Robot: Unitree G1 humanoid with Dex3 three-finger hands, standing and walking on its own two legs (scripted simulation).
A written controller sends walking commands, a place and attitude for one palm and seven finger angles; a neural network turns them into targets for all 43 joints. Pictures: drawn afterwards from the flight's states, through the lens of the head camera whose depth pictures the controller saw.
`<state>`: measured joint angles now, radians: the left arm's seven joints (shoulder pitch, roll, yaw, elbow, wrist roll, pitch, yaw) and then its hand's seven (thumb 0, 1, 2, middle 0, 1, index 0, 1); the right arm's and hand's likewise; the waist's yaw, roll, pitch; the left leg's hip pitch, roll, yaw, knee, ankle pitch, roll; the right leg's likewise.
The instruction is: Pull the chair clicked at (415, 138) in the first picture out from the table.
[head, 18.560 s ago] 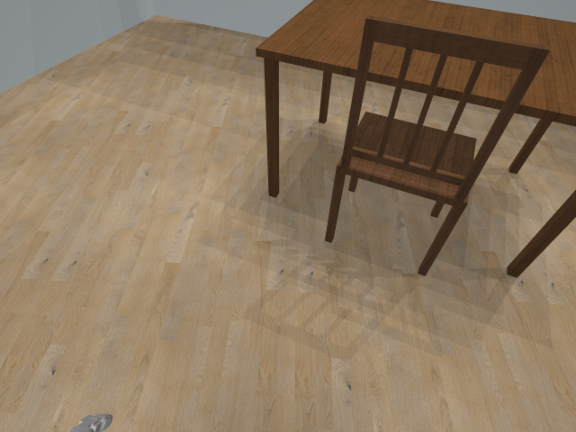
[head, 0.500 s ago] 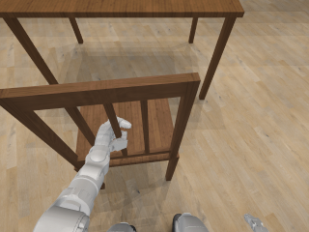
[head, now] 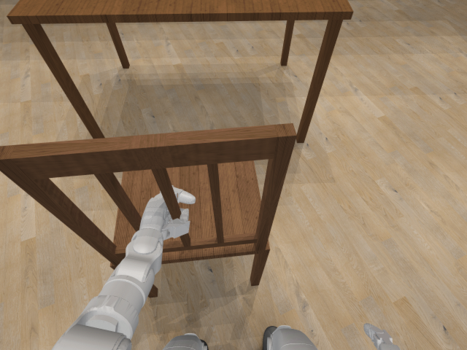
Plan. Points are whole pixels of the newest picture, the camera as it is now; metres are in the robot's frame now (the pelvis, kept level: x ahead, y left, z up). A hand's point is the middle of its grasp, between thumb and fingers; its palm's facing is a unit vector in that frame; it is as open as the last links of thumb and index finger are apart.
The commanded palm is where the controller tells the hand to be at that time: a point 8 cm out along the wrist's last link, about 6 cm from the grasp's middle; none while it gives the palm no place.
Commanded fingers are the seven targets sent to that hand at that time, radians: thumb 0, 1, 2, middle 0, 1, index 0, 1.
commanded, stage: stop walking, hand still on the chair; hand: left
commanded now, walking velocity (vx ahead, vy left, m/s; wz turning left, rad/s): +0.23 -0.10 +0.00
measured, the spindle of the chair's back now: (175, 212) +0.37 +0.13 -0.06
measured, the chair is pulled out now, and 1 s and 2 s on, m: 0.63 0.68 0.68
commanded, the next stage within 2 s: open the thumb and straighten the fingers in 0.90 s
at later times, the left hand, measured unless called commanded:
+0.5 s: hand (181, 245) +0.30 +0.11 -0.05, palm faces -0.10 -0.98 -0.18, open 5.1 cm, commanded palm +0.29 +0.16 -0.04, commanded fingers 0.00 0.90 0.90 -0.50 -1.45 -0.50 -1.45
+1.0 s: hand (182, 242) +0.31 +0.11 -0.05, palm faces -0.03 -0.98 -0.18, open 5.1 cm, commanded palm +0.29 +0.16 -0.03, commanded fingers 0.00 0.78 0.84 -0.50 -1.45 -0.50 -1.45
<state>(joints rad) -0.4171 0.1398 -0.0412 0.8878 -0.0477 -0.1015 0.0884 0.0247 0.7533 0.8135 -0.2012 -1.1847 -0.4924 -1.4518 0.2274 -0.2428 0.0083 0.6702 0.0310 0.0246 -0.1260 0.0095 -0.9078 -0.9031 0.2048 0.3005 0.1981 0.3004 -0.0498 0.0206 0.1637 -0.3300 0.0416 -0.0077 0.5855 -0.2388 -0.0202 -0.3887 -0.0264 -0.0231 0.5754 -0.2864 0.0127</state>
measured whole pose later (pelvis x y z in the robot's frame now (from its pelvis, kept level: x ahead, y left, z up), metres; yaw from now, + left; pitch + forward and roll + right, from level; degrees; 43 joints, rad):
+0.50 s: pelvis +0.03 +0.01 +0.01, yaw -1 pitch -3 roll +0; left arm -0.12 0.11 -0.10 0.75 0.01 -0.14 0.08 0.02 0.70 0.85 -0.25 -1.26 -0.49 -1.45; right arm 0.25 -0.21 0.02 0.72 0.01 -0.02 -0.12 0.01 -0.91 -0.90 0.21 0.30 0.20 0.30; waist -0.02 0.01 0.06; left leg -0.20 0.01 0.00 0.49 -0.25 -0.01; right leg -0.27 -0.05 -0.01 0.47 -0.15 0.03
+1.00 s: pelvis +0.06 -0.01 +0.01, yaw +0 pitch -2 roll +0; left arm 0.02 0.12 -0.11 0.60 -0.01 -0.10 0.09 0.03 0.70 0.87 -0.29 -1.32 -0.49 -1.45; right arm 0.18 -0.22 0.02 0.66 0.02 0.02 -0.11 0.01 -0.91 -0.90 0.21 0.30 0.20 0.30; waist -0.01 0.03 0.05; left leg -0.15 0.03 -0.02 0.44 -0.27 -0.04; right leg -0.23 -0.03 -0.04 0.46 -0.20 0.01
